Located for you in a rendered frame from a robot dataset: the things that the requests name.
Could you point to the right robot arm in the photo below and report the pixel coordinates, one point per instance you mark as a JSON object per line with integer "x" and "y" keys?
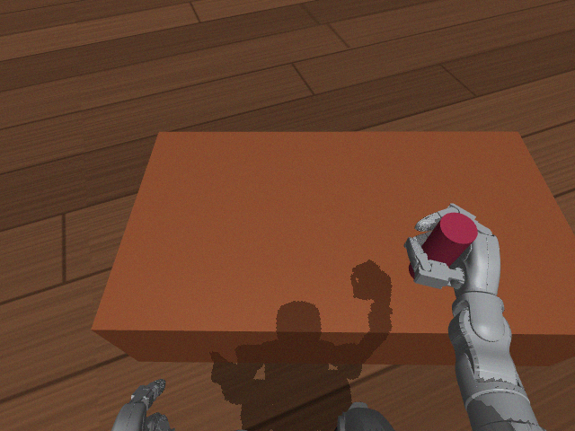
{"x": 493, "y": 395}

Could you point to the can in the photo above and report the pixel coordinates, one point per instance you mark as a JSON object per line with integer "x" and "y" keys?
{"x": 449, "y": 239}

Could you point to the right robot hand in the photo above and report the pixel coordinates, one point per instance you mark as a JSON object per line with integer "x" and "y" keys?
{"x": 476, "y": 269}

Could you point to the left robot hand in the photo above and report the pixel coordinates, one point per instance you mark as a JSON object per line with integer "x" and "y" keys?
{"x": 132, "y": 416}

